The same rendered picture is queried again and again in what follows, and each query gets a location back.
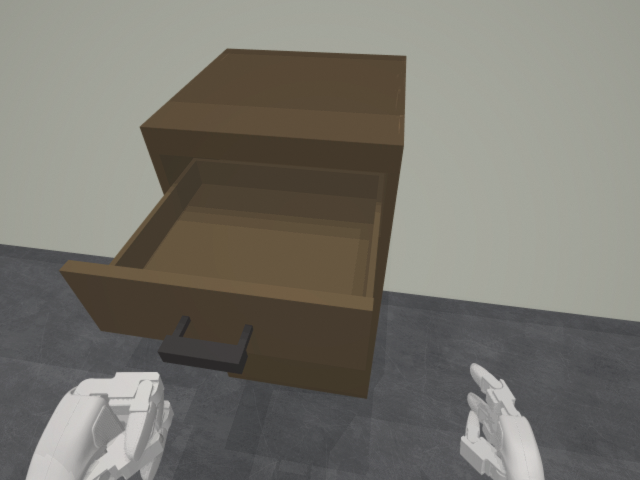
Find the cabinet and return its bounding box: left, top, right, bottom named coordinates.
left=140, top=49, right=406, bottom=399

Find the left robot hand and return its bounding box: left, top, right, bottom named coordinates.
left=26, top=372, right=174, bottom=480

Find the handle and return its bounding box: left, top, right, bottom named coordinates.
left=157, top=315, right=253, bottom=374

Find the drawer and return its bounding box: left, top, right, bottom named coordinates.
left=59, top=158, right=384, bottom=371

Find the right robot hand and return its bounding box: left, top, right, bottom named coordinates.
left=460, top=363, right=545, bottom=480

